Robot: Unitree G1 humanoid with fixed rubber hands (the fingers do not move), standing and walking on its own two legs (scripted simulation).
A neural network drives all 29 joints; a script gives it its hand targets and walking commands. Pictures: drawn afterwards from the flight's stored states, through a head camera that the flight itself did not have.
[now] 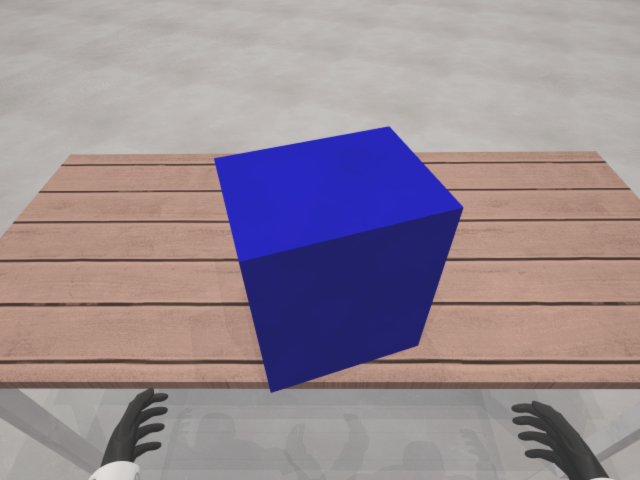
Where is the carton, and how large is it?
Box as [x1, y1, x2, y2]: [214, 126, 463, 392]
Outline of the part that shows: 388,126 214,158 271,392 417,345 463,207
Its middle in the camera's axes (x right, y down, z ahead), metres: +0.01 +0.03 +0.56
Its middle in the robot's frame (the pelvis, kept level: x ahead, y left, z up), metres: +0.43 +0.01 +0.05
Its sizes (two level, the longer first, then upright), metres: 0.246 0.187 0.295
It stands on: a table, 0.68 m high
